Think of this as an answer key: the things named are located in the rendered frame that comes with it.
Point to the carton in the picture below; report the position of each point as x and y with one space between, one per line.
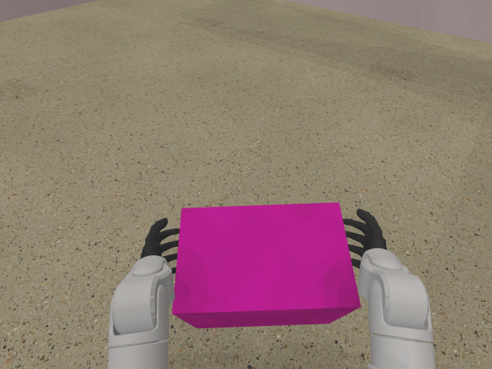
263 265

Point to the robot right hand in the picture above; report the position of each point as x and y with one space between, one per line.
373 235

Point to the right robot forearm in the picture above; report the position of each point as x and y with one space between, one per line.
398 310

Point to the robot left hand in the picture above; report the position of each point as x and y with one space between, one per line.
154 238

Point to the left robot forearm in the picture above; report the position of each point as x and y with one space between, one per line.
139 320

